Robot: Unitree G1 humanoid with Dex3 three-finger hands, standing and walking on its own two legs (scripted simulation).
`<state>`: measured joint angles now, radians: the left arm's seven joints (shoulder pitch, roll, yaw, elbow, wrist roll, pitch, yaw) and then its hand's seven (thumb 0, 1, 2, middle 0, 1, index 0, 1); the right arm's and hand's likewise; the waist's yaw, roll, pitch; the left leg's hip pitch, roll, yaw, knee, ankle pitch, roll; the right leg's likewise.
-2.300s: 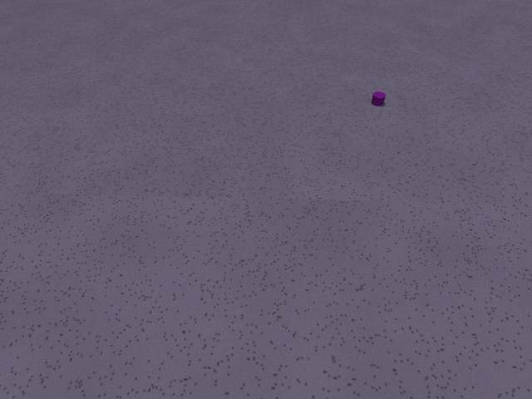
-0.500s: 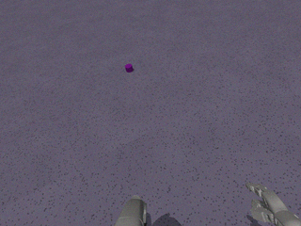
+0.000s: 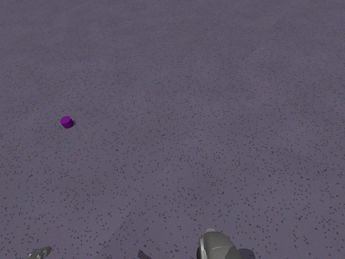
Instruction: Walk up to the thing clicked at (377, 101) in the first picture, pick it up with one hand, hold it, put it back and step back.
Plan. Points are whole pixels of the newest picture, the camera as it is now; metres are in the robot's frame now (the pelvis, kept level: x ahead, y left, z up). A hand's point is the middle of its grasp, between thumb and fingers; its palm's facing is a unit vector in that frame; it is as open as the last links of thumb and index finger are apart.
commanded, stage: walk up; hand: left
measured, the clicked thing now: (67, 122) +1.28 +0.76 -0.74
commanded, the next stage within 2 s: none
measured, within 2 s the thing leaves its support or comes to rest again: neither
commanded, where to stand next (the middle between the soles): +0.85 +0.90 m, yaw -52 degrees
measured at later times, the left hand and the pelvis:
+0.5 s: hand (11, 209) +0.35 +0.49 -0.14, palm faces -0.21 -0.79 -0.58, open 7.4 cm; pelvis +0.27 +0.18 -0.04, yaw -13 degrees
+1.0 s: hand (20, 132) +0.65 +0.55 -0.13, palm faces -0.32 -0.73 -0.60, open 7.4 cm; pelvis +0.43 +0.32 -0.03, yaw -24 degrees
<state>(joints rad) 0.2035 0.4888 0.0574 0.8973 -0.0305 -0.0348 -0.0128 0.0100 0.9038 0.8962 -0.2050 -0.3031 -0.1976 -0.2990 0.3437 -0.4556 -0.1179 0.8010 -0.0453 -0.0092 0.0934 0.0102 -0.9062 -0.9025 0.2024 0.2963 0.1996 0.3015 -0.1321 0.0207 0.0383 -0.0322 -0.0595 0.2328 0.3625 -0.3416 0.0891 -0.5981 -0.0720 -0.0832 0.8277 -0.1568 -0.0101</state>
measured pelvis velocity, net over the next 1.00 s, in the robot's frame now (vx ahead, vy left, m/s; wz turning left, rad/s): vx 0.43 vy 0.32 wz -0.43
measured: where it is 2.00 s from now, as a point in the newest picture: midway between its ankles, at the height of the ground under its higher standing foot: (63, 192)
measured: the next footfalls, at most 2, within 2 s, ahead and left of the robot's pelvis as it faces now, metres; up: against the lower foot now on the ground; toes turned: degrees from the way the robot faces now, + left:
right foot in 0.10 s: +0.23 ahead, -0.06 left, +0.00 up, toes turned -12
left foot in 0.50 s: +0.44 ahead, +0.33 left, +0.00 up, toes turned -11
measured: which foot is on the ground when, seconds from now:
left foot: down 0.00-0.12, up 0.14-0.48, down 0.50-0.88, up 0.90-1.00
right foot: up 0.00-0.08, down 0.10-0.52, up 0.54-0.84, down 0.86-1.00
